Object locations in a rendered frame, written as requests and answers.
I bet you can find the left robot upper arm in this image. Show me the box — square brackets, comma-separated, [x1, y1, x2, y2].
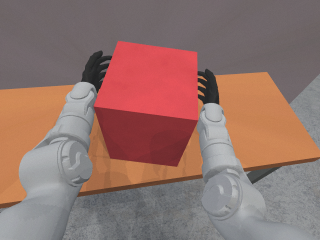
[0, 139, 93, 240]

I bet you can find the right robot hand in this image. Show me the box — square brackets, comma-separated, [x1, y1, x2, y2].
[197, 69, 220, 105]

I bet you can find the robot left forearm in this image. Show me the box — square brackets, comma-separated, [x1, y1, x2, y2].
[18, 82, 98, 185]

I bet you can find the robot right forearm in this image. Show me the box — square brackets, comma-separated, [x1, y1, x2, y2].
[196, 103, 255, 188]

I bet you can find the carton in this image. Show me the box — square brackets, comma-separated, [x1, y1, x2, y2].
[93, 41, 198, 167]

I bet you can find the left robot hand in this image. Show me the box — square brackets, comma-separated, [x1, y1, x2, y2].
[81, 50, 112, 94]

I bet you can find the table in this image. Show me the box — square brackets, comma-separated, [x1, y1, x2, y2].
[0, 72, 320, 209]

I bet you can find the right robot upper arm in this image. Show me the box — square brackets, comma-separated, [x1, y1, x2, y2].
[201, 173, 319, 240]

